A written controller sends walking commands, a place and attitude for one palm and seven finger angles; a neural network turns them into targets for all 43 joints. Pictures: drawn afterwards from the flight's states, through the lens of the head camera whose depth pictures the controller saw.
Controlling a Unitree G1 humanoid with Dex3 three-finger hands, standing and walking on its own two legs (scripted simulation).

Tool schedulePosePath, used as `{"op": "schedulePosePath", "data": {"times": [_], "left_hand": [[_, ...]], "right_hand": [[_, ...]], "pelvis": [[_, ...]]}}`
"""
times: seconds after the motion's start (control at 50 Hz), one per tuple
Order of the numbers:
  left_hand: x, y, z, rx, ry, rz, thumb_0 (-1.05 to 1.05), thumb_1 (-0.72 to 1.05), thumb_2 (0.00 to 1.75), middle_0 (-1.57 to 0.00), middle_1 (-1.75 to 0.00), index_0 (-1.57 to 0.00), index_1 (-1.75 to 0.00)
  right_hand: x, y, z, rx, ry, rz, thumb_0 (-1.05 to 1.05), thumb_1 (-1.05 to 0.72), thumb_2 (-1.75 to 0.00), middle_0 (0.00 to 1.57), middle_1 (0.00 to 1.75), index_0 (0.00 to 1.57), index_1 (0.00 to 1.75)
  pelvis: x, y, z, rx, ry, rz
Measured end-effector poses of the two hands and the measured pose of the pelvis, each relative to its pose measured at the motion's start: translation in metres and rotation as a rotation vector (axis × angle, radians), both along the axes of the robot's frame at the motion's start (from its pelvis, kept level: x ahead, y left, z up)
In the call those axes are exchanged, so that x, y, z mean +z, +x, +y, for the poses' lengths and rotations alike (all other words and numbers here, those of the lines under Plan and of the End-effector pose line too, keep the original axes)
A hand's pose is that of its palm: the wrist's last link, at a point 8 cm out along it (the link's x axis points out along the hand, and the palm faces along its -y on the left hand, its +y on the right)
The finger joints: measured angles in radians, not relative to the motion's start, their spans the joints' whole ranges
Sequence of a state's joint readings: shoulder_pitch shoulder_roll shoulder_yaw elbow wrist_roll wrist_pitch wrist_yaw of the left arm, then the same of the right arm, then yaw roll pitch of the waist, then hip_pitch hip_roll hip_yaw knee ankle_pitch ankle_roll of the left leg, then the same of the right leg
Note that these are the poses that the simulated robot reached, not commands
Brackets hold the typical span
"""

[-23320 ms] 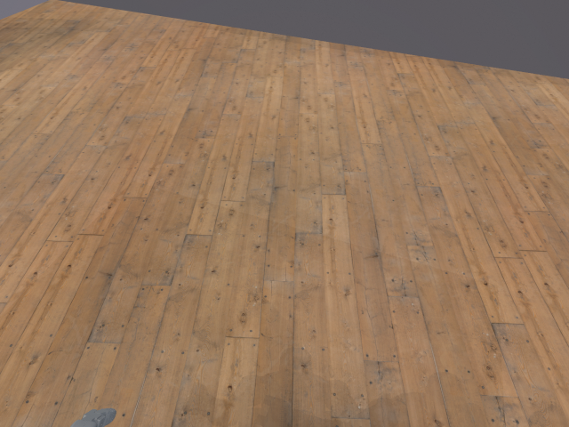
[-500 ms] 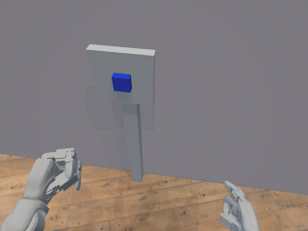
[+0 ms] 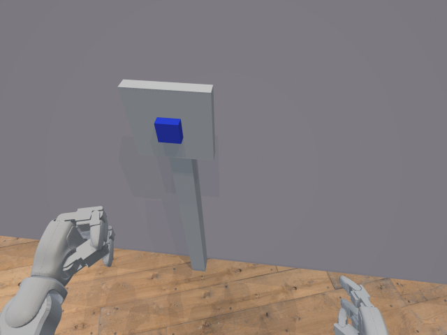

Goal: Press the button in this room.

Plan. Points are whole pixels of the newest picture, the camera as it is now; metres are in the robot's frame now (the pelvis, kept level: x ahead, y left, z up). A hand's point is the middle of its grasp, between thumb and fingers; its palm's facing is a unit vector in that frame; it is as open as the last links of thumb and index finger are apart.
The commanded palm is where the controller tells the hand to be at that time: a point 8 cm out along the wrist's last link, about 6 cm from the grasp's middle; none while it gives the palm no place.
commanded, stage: raise the hand and make a fist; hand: left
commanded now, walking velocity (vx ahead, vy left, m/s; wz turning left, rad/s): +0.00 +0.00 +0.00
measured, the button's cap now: (169, 129) +0.50 +0.16 +0.10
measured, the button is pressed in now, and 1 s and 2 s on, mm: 0 0 0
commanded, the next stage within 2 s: aim a knuckle at the button in 0.12 s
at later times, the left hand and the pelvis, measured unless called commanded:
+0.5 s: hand (129, 228) +0.26 +0.18 +0.09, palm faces -0.03 -1.00 -0.06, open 3.1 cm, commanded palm +0.24 +0.23 +0.10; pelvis -0.01 -0.02 +0.00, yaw +0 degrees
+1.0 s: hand (157, 195) +0.34 +0.15 +0.08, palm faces -0.03 -1.00 -0.04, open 3.1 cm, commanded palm +0.32 +0.21 +0.08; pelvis +0.00 -0.02 +0.00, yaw -1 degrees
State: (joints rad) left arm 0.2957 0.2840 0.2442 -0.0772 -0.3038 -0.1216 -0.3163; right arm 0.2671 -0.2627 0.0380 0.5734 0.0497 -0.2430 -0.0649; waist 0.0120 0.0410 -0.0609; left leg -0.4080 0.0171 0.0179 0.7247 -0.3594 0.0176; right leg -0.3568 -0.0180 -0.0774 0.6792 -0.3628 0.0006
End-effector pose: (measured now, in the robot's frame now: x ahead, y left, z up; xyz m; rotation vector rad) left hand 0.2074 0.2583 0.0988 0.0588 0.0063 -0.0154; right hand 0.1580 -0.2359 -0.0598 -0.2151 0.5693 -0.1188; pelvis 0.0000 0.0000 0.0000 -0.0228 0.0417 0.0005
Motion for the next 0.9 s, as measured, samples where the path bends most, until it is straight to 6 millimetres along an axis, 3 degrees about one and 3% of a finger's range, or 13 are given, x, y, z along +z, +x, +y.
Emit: {"op": "schedulePosePath", "data": {"times": [0.32,0.64,0.9], "left_hand": [[0.002,-0.004,-0.015,0.007,0.008,-0.012,0.02,0.9,0.9,-1.3,-1.5,-1.31,-1.5],[-0.007,0.064,-0.036,-0.026,-0.009,-0.004,0.02,0.9,0.9,-1.3,-1.5,-1.3,-1.5],[-0.014,0.099,-0.052,-0.02,-0.013,-0.004,0.02,0.9,0.9,-1.3,-1.5,-1.3,-1.5]], "right_hand": [[-0.007,-0.001,-0.007,0.018,0.025,-0.004,0.01,-0.9,-0.9,0.2,0.3,0.2,0.3],[-0.018,-0.019,-0.026,-0.048,0.014,0.082,0.01,-0.9,-0.9,0.2,0.3,0.2,0.3],[-0.028,-0.028,-0.027,-0.08,0.027,0.174,0.01,-0.91,-0.9,0.2,0.3,0.2,0.3]], "pelvis": [[0.0,-0.007,-0.015,0.012,0.006,-0.012],[0.0,-0.005,-0.019,-0.008,0.02,0.017],[0.0,0.003,-0.017,-0.024,0.026,0.041]]}}
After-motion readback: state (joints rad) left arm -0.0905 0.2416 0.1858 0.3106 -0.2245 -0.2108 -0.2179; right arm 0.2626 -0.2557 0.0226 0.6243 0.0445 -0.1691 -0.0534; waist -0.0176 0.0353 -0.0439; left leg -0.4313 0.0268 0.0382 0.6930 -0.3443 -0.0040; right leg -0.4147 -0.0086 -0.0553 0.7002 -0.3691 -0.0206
